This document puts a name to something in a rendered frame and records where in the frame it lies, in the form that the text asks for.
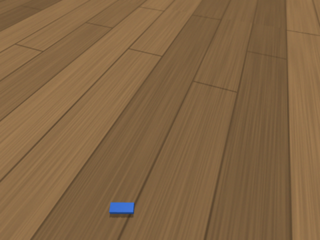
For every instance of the small box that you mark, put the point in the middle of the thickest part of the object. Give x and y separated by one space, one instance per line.
122 208

